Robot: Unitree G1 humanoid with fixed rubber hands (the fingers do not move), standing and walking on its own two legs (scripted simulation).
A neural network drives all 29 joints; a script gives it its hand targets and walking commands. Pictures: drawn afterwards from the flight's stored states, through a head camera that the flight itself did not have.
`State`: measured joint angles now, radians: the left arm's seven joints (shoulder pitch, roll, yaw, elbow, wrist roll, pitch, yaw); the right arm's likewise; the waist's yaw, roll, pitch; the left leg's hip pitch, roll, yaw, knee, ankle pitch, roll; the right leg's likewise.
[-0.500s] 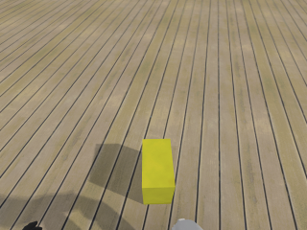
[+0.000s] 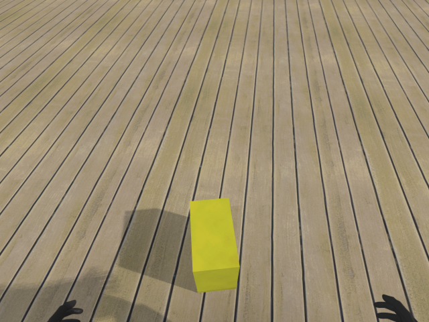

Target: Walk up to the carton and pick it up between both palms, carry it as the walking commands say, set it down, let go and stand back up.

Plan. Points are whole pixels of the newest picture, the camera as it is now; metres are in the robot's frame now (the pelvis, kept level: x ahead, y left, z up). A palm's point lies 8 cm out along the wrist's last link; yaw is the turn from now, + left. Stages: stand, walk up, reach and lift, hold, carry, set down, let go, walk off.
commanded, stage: walk up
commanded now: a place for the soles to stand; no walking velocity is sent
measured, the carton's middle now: (213, 245) +0.52 +0.03 -0.62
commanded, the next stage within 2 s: reach and lift in 1.84 s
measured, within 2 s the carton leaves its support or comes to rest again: neither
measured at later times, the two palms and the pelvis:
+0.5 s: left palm (63, 320) +0.16 +0.30 -0.07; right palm out of the picture +0.08 -0.37 -0.09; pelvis +0.03 -0.02 +0.00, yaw -2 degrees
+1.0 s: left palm out of the picture +0.16 +0.31 -0.10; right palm (389, 283) +0.21 -0.33 -0.08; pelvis +0.07 -0.01 -0.01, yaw +1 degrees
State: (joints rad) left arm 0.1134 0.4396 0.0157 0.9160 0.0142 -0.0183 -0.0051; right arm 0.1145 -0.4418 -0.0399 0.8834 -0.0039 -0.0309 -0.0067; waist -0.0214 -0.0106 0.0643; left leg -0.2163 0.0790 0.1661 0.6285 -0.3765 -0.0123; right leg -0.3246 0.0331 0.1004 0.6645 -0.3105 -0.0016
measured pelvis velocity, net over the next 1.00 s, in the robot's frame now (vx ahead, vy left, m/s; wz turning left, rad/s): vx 0.07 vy -0.01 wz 0.01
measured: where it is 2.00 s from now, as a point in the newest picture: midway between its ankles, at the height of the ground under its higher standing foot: outside the picture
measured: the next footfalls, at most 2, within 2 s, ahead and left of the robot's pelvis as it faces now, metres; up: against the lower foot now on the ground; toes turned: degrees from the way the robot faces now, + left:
left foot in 0.80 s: +0.18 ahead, +0.12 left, +0.00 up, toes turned -7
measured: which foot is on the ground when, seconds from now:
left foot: down 0.00-0.52, up 0.54-0.78, down 0.80-1.00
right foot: down 0.00-1.00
